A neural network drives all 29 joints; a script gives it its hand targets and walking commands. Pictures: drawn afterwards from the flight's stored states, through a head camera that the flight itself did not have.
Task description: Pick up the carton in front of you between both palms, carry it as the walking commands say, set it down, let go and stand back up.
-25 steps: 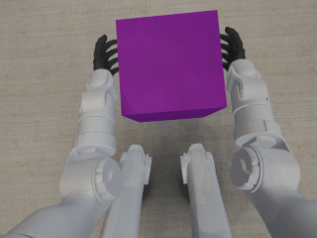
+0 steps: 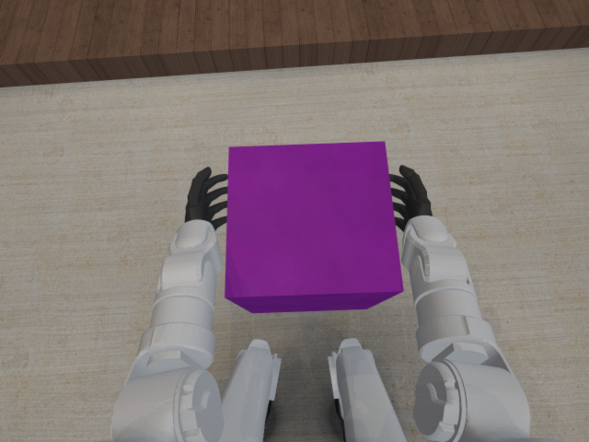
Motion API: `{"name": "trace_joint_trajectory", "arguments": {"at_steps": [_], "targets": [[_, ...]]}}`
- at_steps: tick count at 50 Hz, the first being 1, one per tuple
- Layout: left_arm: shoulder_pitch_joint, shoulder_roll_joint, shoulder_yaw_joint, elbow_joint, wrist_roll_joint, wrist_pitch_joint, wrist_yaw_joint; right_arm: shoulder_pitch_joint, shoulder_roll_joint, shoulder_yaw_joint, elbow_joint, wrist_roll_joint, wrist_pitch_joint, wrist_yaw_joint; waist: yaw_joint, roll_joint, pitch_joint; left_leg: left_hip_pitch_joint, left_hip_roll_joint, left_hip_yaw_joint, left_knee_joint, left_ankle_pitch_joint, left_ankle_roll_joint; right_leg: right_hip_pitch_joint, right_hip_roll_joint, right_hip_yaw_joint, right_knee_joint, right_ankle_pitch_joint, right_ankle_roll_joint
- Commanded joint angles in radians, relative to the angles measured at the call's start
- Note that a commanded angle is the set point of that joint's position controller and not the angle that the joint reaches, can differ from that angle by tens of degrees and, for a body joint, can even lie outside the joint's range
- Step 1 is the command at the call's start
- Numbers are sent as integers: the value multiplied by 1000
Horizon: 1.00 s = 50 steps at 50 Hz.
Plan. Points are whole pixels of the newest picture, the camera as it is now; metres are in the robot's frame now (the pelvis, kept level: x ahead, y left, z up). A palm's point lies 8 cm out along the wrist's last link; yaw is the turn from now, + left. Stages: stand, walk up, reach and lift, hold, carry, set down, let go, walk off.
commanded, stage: reach and lift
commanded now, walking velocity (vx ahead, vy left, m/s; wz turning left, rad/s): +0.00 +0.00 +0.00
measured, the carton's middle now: (308, 240) +0.40 -0.01 -0.11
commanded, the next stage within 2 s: hold in 1.72 s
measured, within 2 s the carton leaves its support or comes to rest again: neither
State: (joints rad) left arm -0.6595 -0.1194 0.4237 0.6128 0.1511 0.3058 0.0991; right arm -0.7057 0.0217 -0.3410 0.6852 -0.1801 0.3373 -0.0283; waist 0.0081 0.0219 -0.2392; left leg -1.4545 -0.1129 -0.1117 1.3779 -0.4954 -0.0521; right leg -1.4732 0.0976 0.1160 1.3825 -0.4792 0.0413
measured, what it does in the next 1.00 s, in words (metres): rises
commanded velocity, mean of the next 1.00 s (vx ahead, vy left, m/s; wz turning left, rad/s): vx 0.00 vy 0.00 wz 0.00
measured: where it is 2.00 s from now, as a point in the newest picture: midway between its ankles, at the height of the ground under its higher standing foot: (302, 430)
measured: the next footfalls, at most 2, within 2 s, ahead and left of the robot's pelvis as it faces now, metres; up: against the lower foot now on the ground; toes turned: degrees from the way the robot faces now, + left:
none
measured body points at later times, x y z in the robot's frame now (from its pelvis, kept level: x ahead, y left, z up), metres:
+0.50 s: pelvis +0.06 +0.00 +0.13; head +0.09 +0.00 +0.58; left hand +0.38 +0.15 +0.11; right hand +0.38 -0.15 +0.10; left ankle +0.07 +0.13 -0.58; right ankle +0.07 -0.13 -0.58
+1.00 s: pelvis +0.04 +0.01 +0.16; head +0.02 +0.00 +0.61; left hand +0.36 +0.15 +0.18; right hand +0.35 -0.15 +0.17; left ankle +0.07 +0.13 -0.58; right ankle +0.07 -0.13 -0.58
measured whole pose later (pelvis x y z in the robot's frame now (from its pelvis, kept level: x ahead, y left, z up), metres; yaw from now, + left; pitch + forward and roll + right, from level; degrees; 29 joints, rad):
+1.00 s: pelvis +0.04 +0.01 +0.16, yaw -1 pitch -3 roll +0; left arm -0.33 -0.17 0.32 0.42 0.29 0.60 0.00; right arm -0.31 0.16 -0.30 0.40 -0.30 0.62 0.00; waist 0.00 0.01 -0.02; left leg -0.19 -0.05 -0.14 0.49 -0.24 -0.01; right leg -0.20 0.05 0.14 0.48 -0.22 0.02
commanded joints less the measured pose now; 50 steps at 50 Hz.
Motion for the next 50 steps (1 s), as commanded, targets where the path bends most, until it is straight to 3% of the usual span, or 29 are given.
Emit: {"name": "trace_joint_trajectory", "arguments": {"at_steps": [1, 18, 31, 35, 42, 50], "targets": [[-549, -1057, -598, 69, -114, 5, -258, -531, 1099, 530, -10, 137, -32, 229, -11, -44, -675, 418, -61, 111, -230, 205, 16, 561, 57, -106, -236, 233, -19], [-209, -1050, -683, 0, -88, 17, -277, -210, 1110, 614, -108, 128, -25, 227, -9, -28, -433, 877, -14, 35, -603, 408, 33, 985, 23, -38, -604, 420, -32], [-11, -1049, -768, -149, -125, 178, -312, -31, 1099, 701, -291, 170, 140, 245, -10, -19, -185, 1235, 19, 19, -889, 558, 31, 1307, -2, -30, -889, 544, -24], [8, -1031, -753, -185, -121, 244, -322, -10, 1079, 689, -332, 160, 205, 251, -12, -11, -68, 1289, 22, 21, -957, 515, 31, 1341, -5, -35, -961, 490, -25], [-76, -1020, -650, -139, -78, 288, -344, -92, 1066, 586, -287, 117, 247, 276, -11, -9, 71, 1262, 32, 32, -1003, 310, 43, 1325, -10, -51, -991, 289, -38], [-192, -1047, -658, -146, -86, 284, -355, -213, 1104, 603, -296, 125, 244, 288, -7, -17, -9, 1293, 34, 41, -989, 297, 45, 1350, -13, -57, -979, 274, -36]]}}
